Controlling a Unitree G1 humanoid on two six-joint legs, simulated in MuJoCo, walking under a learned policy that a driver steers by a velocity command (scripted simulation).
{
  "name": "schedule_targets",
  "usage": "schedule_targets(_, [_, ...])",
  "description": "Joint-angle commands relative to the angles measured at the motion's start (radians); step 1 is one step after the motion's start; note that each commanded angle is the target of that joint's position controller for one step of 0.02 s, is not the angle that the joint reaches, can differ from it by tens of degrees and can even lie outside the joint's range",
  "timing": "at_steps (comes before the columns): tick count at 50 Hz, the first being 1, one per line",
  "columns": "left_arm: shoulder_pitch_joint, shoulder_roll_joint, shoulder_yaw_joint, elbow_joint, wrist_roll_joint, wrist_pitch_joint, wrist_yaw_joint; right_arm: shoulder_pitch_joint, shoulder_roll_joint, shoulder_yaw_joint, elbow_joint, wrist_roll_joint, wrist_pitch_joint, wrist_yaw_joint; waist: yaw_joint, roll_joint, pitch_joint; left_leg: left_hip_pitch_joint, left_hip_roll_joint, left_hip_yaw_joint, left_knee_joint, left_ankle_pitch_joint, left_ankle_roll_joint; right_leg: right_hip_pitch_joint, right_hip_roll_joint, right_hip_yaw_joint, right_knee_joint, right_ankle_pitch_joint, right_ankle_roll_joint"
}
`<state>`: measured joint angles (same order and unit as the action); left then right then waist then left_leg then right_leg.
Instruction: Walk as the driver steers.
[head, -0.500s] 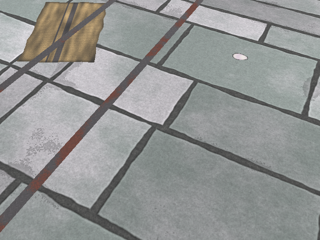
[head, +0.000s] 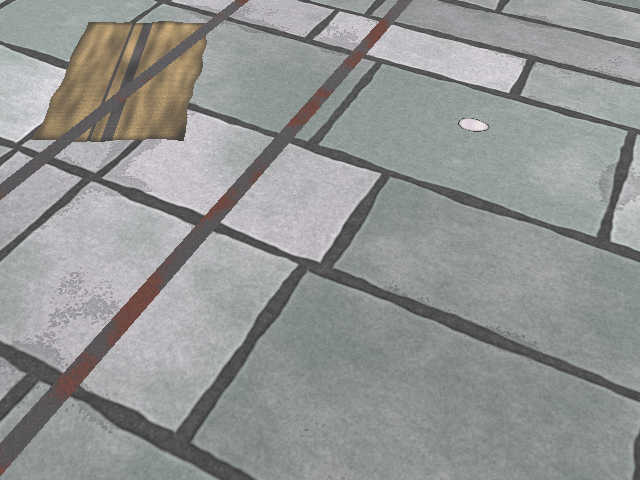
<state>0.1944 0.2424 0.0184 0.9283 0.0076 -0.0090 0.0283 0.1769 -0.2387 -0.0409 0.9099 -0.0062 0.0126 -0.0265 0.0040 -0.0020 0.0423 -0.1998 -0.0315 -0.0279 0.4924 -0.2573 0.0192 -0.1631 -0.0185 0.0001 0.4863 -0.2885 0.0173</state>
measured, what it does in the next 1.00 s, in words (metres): lifts its left foot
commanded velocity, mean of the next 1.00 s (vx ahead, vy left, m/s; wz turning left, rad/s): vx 0.11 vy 0.00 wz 0.00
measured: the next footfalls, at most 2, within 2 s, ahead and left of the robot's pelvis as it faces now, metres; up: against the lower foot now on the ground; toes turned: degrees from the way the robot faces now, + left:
left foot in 1.26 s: +0.41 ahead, +0.10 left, +0.00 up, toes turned +1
right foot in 1.80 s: +0.71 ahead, -0.16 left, +0.00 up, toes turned -4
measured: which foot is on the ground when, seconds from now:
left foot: down 0.00-0.84, up 0.86-1.00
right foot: down 0.00-1.00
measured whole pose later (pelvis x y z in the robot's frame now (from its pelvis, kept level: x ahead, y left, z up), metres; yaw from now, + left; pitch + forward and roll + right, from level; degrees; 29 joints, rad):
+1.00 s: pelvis +0.09 -0.03 +0.00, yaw -1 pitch +1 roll +1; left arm 0.47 0.20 0.02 1.08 -0.01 -0.10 -0.01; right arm 0.19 -0.26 -0.05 1.02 0.03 -0.10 0.01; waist 0.04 0.02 -0.01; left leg -0.52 0.02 0.02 1.11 -0.34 0.06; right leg -0.05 0.02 -0.01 0.36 -0.34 -0.04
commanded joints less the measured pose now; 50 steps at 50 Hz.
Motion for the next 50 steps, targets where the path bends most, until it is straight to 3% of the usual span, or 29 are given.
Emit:
schedule_targets(1, [0.006, 0.116, 0.024, -0.022, 0.000, -0.009, 0.005, -0.014, -0.110, -0.022, -0.018, 0.002, -0.011, -0.006, 0.002, 0.004, -0.031, 0.037, 0.058, -0.063, -0.078, 0.184, 0.019, -0.037, -0.031, 0.032, -0.085, 0.149, -0.014])
schedule_targets(15, [0.042, 0.106, 0.015, 0.058, -0.001, -0.006, 0.014, -0.016, -0.100, -0.013, 0.097, 0.006, -0.010, -0.009, 0.000, 0.004, -0.017, 0.034, 0.052, -0.049, -0.092, 0.175, 0.019, -0.037, -0.017, 0.020, -0.096, 0.141, -0.013])
schedule_targets(29, [0.091, 0.084, 0.005, 0.107, -0.003, -0.006, 0.017, 0.001, -0.087, -0.002, 0.159, 0.007, -0.009, -0.010, -0.003, 0.005, -0.005, 0.019, 0.047, -0.039, -0.099, 0.152, 0.017, -0.048, -0.009, 0.014, -0.100, 0.125, -0.016])
schedule_targets(30, [0.112, 0.073, 0.003, 0.119, -0.004, -0.005, 0.018, 0.018, -0.079, 0.000, 0.170, 0.007, -0.008, -0.011, -0.003, 0.008, -0.028, 0.027, 0.037, -0.030, -0.104, 0.041, 0.020, -0.041, 0.004, 0.001, -0.098, 0.028, -0.019])
schedule_targets(32, [0.109, 0.088, 0.010, 0.115, -0.014, -0.002, 0.024, 0.033, -0.104, -0.010, 0.173, 0.019, -0.006, -0.014, -0.009, 0.018, 0.020, -0.040, 0.024, -0.033, -0.099, -0.334, 0.050, -0.103, 0.028, -0.012, -0.059, -0.267, -0.048])
schedule_targets(33, [0.100, 0.091, 0.011, 0.104, -0.016, -0.007, 0.025, 0.033, -0.109, -0.012, 0.167, 0.021, -0.012, -0.014, -0.012, 0.025, 0.066, -0.088, 0.041, -0.062, -0.113, -0.452, 0.068, -0.152, 0.022, 0.002, -0.048, -0.362, -0.064])
schedule_targets(35, [0.097, 0.069, 0.008, 0.090, -0.020, -0.032, 0.019, 0.060, -0.116, -0.016, 0.162, 0.028, -0.037, -0.008, -0.020, 0.054, 0.107, -0.097, 0.100, -0.151, -0.142, -0.509, 0.109, -0.220, 0.008, 0.023, -0.003, -0.361, -0.083])
schedule_targets(38, [0.082, 0.022, 0.002, 0.069, -0.027, -0.070, -0.003, 0.140, -0.159, -0.032, 0.174, 0.035, -0.066, 0.005, -0.032, 0.161, 0.068, -0.012, 0.258, -0.401, -0.259, -0.561, 0.206, -0.273, 0.033, -0.036, 0.172, -0.184, -0.080])
schedule_targets(39, [0.083, 0.024, 0.003, 0.067, -0.031, -0.078, -0.009, 0.126, -0.160, -0.033, 0.164, 0.035, -0.070, 0.006, -0.021, 0.164, 0.073, -0.053, 0.287, -0.446, -0.286, -0.550, 0.224, -0.234, 0.023, -0.027, 0.188, -0.160, -0.094])
schedule_targets(40, [0.106, 0.026, 0.005, 0.073, -0.032, -0.083, -0.013, 0.086, -0.156, -0.031, 0.145, 0.036, -0.073, 0.007, 0.007, 0.151, 0.080, -0.109, 0.280, -0.428, -0.285, -0.517, 0.216, -0.167, 0.019, -0.023, 0.151, -0.159, -0.113])
schedule_targets(42, [0.262, 0.034, 0.012, 0.128, -0.032, -0.088, -0.014, -0.059, -0.132, -0.022, 0.085, 0.041, -0.074, 0.012, 0.101, 0.096, 0.091, -0.305, 0.171, -0.251, -0.155, -0.365, 0.142, 0.105, -0.003, 0.027, -0.061, -0.117, -0.145])
schedule_targets(43, [0.394, 0.119, 0.037, 0.169, -0.030, -0.094, -0.014, -0.126, -0.063, -0.005, 0.047, 0.043, -0.087, 0.014, 0.143, -0.104, 0.077, -0.452, 0.037, -0.043, 0.121, -0.212, 0.063, 0.238, -0.130, 0.266, -0.181, -0.216, -0.193])
schedule_targets(44, [0.473, 0.226, 0.066, 0.182, -0.031, -0.100, -0.024, -0.134, -0.053, -0.001, 0.009, 0.033, -0.114, 0.017, 0.148, -0.310, 0.056, -0.612, -0.021, 0.053, 0.392, -0.222, 0.023, 0.358, -0.336, 0.606, -0.297, -0.138, -0.289])
schedule_targets(45, [0.446, 0.159, 0.046, 0.172, -0.014, -0.108, -0.027, -0.130, -0.096, -0.012, 0.014, 0.035, -0.128, 0.022, 0.116, -0.187, 0.066, -0.707, 0.021, -0.018, 0.575, -0.274, 0.029, 0.379, -0.373, 0.646, -0.280, -0.028, -0.309])
schedule_targets(46, [0.409, 0.115, 0.035, 0.155, -0.009, -0.115, -0.031, -0.082, -0.091, -0.012, 0.031, 0.042, -0.135, 0.032, 0.082, -0.121, 0.066, -0.744, 0.053, -0.039, 0.664, -0.210, 0.045, 0.398, -0.344, 0.558, -0.259, 0.078, -0.285])
schedule_targets(48, [0.353, 0.094, 0.025, 0.135, -0.015, -0.108, -0.041, -0.089, -0.090, -0.016, 0.031, 0.042, -0.141, 0.042, 0.052, -0.064, 0.067, -0.789, 0.106, -0.014, 0.682, -0.087, 0.056, 0.401, -0.298, 0.392, -0.268, 0.268, -0.235])
schedule_targets(50, [0.360, 0.045, 0.009, 0.133, -0.009, -0.088, -0.037, -0.123, -0.066, -0.015, 0.013, 0.036, -0.137, 0.052, 0.050, -0.086, 0.056, -0.723, 0.127, 0.024, 0.607, -0.011, 0.041, 0.345, -0.234, 0.250, -0.297, 0.399, -0.196])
